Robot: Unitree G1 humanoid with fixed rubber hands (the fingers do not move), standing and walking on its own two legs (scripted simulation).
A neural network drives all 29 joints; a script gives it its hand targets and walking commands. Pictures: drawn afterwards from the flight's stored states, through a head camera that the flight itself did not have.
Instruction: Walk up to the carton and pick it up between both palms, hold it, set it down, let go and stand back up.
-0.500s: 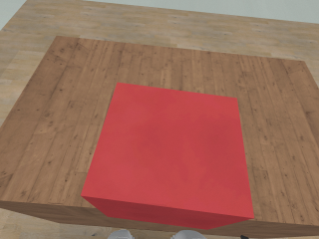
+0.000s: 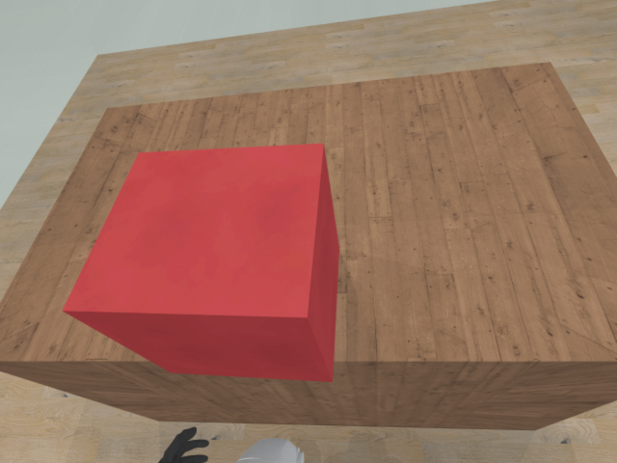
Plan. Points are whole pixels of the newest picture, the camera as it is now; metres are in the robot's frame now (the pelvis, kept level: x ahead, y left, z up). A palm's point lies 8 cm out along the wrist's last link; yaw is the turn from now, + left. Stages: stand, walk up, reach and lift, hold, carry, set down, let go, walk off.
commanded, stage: walk up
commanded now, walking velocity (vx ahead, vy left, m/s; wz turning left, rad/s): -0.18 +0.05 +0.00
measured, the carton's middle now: (238, 270) +0.36 +0.10 +0.03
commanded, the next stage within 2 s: none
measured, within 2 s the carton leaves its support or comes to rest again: neither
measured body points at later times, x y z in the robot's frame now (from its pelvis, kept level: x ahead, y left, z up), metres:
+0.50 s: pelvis -0.13 +0.09 -0.01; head -0.12 +0.10 +0.44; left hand -0.16 +0.35 -0.17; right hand -0.08 -0.17 -0.15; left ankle -0.13 +0.19 -0.75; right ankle -0.05 -0.08 -0.72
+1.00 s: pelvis -0.16 +0.11 +0.00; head -0.20 +0.09 +0.44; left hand -0.11 +0.32 -0.15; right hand -0.27 -0.08 -0.18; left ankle -0.13 +0.20 -0.72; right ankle -0.24 +0.04 -0.75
